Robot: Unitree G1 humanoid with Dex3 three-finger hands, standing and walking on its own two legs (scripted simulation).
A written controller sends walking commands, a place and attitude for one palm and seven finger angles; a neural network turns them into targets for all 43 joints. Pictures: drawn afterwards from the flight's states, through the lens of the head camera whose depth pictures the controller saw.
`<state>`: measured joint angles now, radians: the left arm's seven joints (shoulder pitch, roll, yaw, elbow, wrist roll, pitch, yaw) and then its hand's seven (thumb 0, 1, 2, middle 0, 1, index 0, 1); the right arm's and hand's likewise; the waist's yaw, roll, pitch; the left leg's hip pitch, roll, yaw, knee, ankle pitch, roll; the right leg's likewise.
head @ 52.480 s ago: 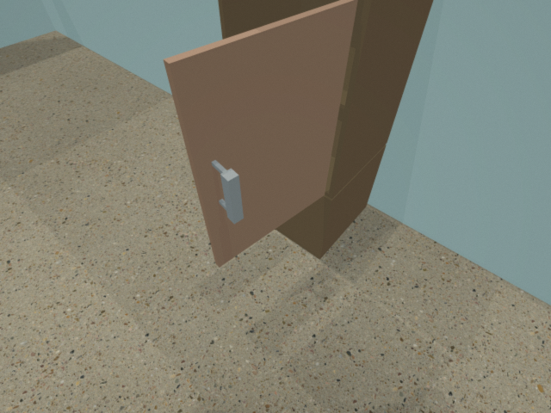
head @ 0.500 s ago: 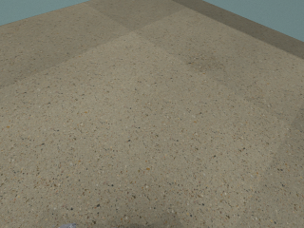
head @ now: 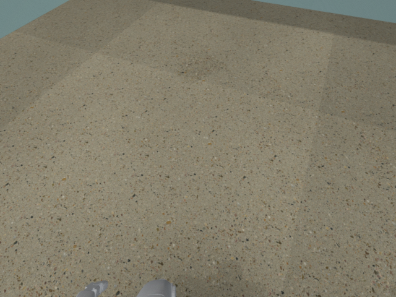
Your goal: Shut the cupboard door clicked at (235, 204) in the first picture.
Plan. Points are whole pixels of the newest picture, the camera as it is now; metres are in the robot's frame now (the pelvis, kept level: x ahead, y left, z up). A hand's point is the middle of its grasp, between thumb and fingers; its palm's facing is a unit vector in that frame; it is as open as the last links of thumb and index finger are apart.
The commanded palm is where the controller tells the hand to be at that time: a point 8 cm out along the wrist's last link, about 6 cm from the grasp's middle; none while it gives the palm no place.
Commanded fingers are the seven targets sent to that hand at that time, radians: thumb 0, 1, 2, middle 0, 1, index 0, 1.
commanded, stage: turn to face it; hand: left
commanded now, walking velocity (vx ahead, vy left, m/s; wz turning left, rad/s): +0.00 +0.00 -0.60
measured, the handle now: out of the picture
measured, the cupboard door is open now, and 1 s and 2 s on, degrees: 26 26 26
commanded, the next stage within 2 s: none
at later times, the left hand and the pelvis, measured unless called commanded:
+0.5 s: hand (125, 280) +0.17 +0.18 -0.15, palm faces -0.29 -0.93 -0.23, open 7.4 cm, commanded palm none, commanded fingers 0.00 0.90 0.90 -0.20 -0.30 -0.20 -0.30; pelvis +0.01 +0.01 +0.00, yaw -18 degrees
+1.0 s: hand (150, 261) +0.22 +0.14 -0.17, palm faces -0.53 -0.83 -0.20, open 7.4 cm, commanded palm none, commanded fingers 0.00 0.90 0.90 -0.20 -0.30 -0.20 -0.30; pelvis +0.03 +0.01 +0.00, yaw -35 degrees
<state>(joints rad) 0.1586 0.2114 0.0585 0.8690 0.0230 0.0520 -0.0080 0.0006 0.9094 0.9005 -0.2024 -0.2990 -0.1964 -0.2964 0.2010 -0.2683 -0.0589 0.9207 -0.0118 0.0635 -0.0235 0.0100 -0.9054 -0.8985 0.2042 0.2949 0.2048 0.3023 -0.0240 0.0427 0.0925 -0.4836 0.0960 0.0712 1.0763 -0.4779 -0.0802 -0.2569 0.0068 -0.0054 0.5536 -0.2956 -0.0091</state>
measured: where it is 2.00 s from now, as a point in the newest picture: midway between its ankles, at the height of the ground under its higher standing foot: outside the picture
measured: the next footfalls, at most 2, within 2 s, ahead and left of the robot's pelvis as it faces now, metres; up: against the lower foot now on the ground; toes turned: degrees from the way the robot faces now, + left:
left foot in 0.18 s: +0.09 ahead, +0.13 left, +0.00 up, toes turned -3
right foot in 0.54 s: -0.01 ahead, -0.13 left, +0.00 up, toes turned -24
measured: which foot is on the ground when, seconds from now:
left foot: up 0.00-0.16, down 0.18-0.54, up 0.56-0.88, down 0.90-1.00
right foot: down 0.00-0.18, up 0.20-0.52, down 0.54-0.90, up 0.92-1.00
